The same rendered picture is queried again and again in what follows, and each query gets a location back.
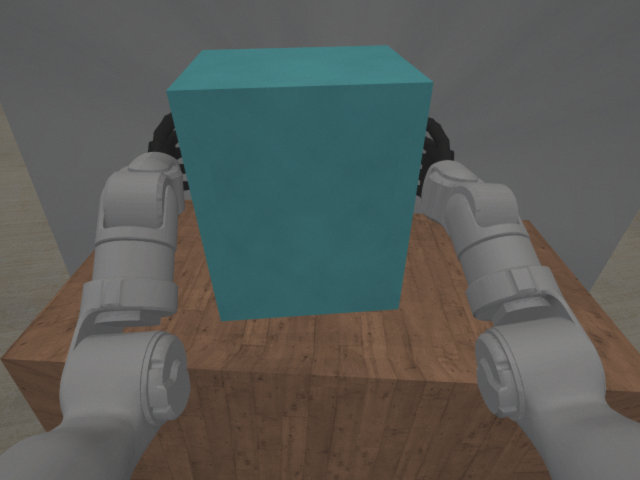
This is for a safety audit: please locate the right robot hand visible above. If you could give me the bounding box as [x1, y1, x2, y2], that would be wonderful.
[416, 117, 454, 198]

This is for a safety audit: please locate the left robot upper arm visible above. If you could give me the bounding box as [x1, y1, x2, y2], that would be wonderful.
[0, 331, 191, 480]

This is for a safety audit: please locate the robot left forearm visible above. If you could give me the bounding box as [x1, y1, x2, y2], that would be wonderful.
[59, 152, 185, 414]

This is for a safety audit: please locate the pedestal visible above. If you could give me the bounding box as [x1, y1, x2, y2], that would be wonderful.
[0, 200, 640, 480]

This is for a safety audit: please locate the left robot hand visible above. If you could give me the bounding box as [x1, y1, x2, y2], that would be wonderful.
[147, 113, 190, 191]

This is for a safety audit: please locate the right robot upper arm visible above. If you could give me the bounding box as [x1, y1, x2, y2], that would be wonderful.
[475, 316, 640, 480]

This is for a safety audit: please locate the carton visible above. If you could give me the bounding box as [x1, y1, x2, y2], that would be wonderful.
[166, 45, 434, 321]

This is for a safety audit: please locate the robot right forearm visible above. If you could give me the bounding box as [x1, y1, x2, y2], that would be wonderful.
[421, 160, 606, 395]

